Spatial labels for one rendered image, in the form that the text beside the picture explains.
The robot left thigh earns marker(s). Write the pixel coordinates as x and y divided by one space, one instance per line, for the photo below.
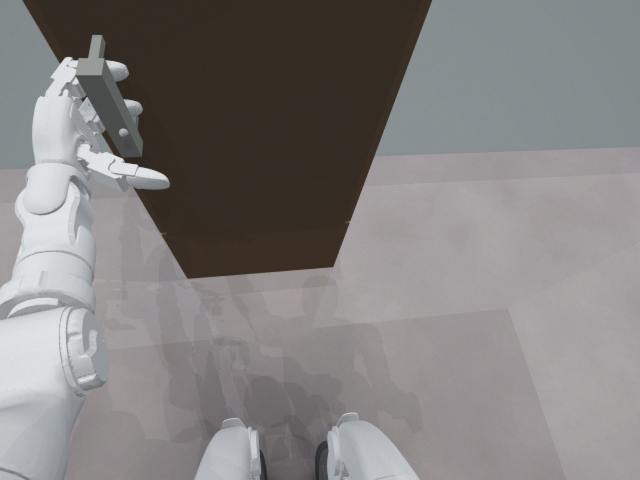
232 454

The cupboard door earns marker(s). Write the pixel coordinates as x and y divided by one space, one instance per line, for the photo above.
261 113

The left robot hand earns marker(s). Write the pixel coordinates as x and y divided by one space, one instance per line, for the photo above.
59 129

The handle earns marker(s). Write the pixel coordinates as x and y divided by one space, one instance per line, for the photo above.
101 89

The robot left forearm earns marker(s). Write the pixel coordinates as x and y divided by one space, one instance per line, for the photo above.
55 265

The robot left upper arm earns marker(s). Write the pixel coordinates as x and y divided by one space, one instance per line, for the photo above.
49 362

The right robot shin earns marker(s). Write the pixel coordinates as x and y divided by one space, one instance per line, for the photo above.
345 418

